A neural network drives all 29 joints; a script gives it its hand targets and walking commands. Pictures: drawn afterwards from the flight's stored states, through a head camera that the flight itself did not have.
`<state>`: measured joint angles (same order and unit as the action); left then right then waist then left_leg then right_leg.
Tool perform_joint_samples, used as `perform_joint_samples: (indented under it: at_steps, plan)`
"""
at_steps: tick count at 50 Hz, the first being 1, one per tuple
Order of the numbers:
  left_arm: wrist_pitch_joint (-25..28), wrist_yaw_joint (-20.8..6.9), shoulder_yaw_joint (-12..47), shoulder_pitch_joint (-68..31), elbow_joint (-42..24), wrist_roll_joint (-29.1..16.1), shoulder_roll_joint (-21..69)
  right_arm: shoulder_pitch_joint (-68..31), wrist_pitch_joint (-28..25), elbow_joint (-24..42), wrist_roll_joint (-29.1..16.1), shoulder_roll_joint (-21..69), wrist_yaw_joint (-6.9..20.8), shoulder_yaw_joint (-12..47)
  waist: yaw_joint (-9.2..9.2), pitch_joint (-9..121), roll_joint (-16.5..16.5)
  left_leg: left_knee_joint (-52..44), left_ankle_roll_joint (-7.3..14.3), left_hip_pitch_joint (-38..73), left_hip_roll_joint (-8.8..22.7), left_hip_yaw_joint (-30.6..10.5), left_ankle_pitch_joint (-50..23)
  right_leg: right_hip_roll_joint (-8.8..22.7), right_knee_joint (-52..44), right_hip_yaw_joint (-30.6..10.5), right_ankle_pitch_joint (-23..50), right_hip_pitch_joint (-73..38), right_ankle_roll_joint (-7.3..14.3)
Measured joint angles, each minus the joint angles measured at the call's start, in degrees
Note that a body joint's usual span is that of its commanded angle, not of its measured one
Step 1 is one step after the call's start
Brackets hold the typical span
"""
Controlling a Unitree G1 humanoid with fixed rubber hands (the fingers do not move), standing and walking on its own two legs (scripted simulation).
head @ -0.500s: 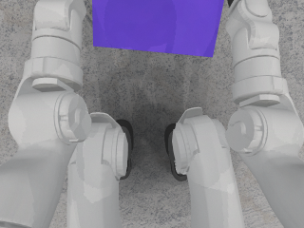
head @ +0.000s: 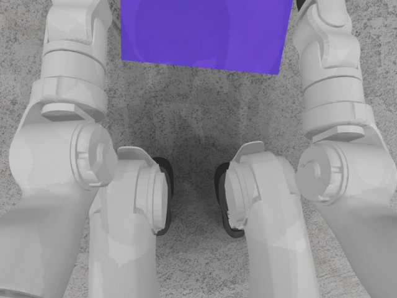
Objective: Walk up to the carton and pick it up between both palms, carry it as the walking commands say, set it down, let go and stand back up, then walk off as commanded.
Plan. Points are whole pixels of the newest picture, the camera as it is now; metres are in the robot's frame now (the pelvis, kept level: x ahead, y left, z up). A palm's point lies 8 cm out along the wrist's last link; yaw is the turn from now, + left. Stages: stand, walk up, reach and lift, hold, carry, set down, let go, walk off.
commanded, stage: set down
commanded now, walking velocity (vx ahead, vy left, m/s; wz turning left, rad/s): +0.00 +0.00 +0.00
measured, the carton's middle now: out of the picture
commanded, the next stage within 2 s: let go in 1.80 s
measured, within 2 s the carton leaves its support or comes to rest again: rests again in 0.08 s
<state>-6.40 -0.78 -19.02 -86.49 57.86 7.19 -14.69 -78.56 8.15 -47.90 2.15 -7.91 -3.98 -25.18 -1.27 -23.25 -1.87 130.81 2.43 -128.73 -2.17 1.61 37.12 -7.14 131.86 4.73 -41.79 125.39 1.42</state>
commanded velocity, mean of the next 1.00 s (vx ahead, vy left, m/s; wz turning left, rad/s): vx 0.00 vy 0.00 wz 0.00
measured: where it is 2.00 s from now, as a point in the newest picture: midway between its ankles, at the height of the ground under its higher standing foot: (196, 209)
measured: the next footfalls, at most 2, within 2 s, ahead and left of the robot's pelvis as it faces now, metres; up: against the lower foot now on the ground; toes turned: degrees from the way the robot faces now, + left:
none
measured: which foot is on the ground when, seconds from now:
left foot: down 0.00-1.00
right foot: down 0.00-1.00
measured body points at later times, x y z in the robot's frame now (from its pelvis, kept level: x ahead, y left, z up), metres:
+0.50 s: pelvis -0.03 +0.00 +0.00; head +0.33 +0.02 +0.25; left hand +0.55 +0.18 -0.16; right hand +0.53 -0.17 -0.16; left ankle +0.09 +0.10 -0.32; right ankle +0.08 -0.09 -0.32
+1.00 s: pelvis -0.03 +0.00 +0.09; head +0.33 +0.01 +0.36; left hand +0.56 +0.20 -0.03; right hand +0.53 -0.19 -0.03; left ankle +0.09 +0.10 -0.32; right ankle +0.08 -0.09 -0.32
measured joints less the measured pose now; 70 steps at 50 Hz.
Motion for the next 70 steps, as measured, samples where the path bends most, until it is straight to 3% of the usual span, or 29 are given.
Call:
perform_joint_samples:
  at_steps: [6,12,18,25,31,37,46,53,60,70]
  plan:
    - [-0.3,2.0,4.5,2.0,5.7,-1.2,-2.5,-0.1,-1.1,-5.6,-1.7,-3.2,-1.3,6.2,0.27,-1.0,0.9,-0.5,-0.3,0.4,-0.3,-0.2,-1.0,0.3,-0.5,0.1,0.8,-0.5,0.0]
    - [1.3,5.7,12.3,3.5,1.0,-13.1,-10.1,1.0,-2.1,-6.8,-10.2,-5.6,-4.9,14.0,-0.38,-7.1,0.7,-1.6,-0.7,3.3,-0.7,0.0,-3.2,0.8,-1.0,-0.2,2.7,-3.3,0.2]
    - [-1.2,4.9,18.3,-3.4,11.6,-21.3,-11.8,-3.8,-0.5,-10.3,-14.9,-9.9,-5.9,18.0,-1.05,-6.5,2.2,-1.4,-0.2,2.4,-0.9,0.3,-5.8,1.4,-0.5,-0.2,4.6,-2.7,-0.1]
    - [0.3,3.0,14.8,-8.3,18.3,-17.2,-11.0,-9.1,-0.4,-20.0,-13.4,-9.1,-3.4,14.5,-1.55,-4.8,-0.8,-1.7,-0.3,1.9,0.1,0.0,-5.9,0.8,-1.2,0.1,5.8,-1.6,-0.1]
    - [0.1,4.4,14.9,-4.5,7.3,-16.8,-12.3,-6.2,-1.4,-9.3,-16.1,-10.7,-4.6,16.0,-0.13,-7.4,0.3,-2.3,-0.1,3.5,0.2,-0.5,-5.3,0.7,-2.5,0.4,5.4,-3.5,-0.2]
    - [-5.6,5.5,18.0,-2.2,-1.5,-20.0,-14.3,-3.0,3.8,-1.5,-15.7,-9.9,-7.2,16.6,-0.98,-6.8,1.2,-5.5,0.2,6.6,-1.0,0.3,-5.1,1.5,-4.9,-0.9,4.1,-6.9,-0.3]
    - [-8.4,4.8,13.7,0.6,-3.3,-15.8,-11.4,1.0,6.5,4.4,-12.9,-9.2,-6.2,13.0,-1.58,-1.9,2.8,-14.0,0.3,12.3,-1.4,-0.5,-5.4,1.2,-13.8,-1.9,5.0,-12.6,-0.8]
    - [-9.6,3.7,10.8,3.7,-4.8,-14.3,-10.7,3.9,8.0,4.2,-13.2,-9.1,-4.9,13.3,-2.14,6.3,2.3,-21.8,-0.1,13.8,-1.4,-0.7,-7.3,0.9,-21.4,-3.0,7.5,-13.3,-0.8]
    - [-9.1,1.2,9.9,4.9,2.4,-12.2,-9.8,5.2,7.7,-0.4,-10.9,-7.5,-3.6,12.1,-1.64,16.5,3.1,-30.0,-0.6,14.3,-1.5,-1.3,-9.4,0.8,-29.6,-3.8,9.9,-13.5,-0.8]
    - [-7.6,0.3,8.8,9.7,-1.8,-10.0,-9.6,9.7,6.4,1.6,-8.5,-5.8,-3.3,9.7,-2.21,19.5,2.2,-43.1,-1.1,22.0,-1.7,-2.4,-12.6,1.0,-42.8,-4.5,13.4,-21.0,-0.5]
